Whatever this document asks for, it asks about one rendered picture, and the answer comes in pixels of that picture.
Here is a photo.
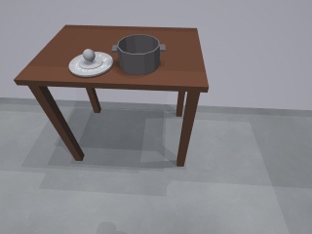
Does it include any knob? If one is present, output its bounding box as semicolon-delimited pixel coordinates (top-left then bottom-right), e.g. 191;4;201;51
83;49;96;61

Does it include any pot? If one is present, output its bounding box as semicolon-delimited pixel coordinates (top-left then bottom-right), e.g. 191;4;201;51
111;34;166;75

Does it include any table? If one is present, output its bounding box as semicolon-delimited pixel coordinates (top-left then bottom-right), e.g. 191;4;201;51
14;24;209;167

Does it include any lid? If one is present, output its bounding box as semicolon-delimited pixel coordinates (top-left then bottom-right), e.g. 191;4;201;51
68;52;113;77

